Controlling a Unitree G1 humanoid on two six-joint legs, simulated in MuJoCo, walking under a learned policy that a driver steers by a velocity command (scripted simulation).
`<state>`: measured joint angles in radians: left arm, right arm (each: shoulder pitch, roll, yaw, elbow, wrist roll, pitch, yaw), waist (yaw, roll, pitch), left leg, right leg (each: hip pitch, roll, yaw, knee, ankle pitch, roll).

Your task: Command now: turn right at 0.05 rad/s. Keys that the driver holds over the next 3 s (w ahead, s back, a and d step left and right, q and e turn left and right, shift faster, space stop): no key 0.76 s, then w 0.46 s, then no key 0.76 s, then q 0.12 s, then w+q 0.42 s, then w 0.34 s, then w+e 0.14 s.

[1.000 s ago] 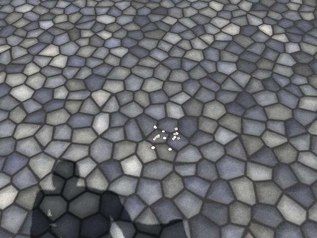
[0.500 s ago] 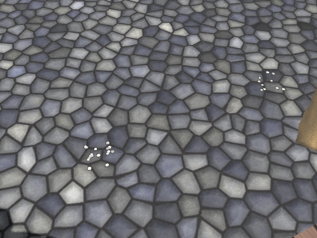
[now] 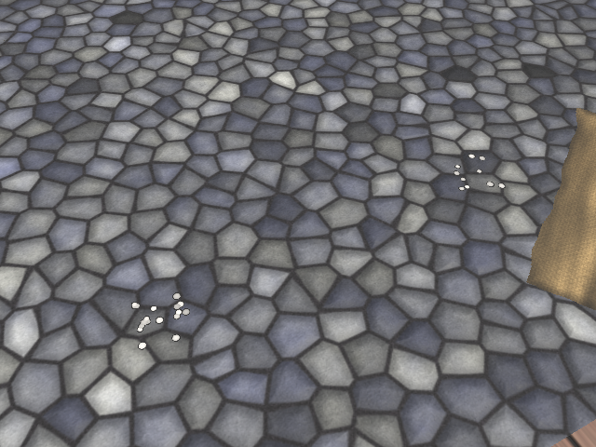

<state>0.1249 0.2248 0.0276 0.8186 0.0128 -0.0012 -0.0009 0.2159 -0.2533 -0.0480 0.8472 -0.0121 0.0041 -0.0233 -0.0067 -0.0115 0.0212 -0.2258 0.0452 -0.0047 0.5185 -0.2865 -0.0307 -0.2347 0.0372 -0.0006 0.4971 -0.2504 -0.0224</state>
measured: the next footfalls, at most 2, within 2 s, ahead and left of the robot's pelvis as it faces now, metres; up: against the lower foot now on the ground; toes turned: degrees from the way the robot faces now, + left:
right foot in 1.42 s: +0.40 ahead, -0.08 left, +0.00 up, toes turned +0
left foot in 1.74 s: +0.36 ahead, +0.14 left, +0.00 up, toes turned +2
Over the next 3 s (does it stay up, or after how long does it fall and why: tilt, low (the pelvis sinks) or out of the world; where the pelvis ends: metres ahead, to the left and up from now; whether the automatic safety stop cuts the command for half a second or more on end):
stays up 0.68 0.19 -0.02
